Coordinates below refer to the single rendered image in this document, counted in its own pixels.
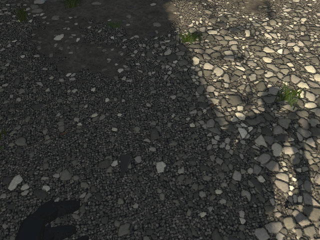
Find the left robot hand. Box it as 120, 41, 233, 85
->
15, 199, 89, 240

